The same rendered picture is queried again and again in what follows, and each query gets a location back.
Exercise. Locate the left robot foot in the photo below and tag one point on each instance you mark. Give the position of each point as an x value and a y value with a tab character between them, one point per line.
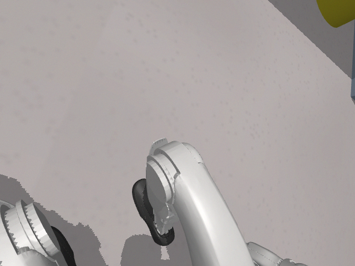
64	247

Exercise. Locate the right robot hand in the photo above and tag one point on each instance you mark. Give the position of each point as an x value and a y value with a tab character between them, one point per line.
262	256

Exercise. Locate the right robot foot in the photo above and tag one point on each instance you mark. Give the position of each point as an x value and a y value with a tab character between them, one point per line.
145	210

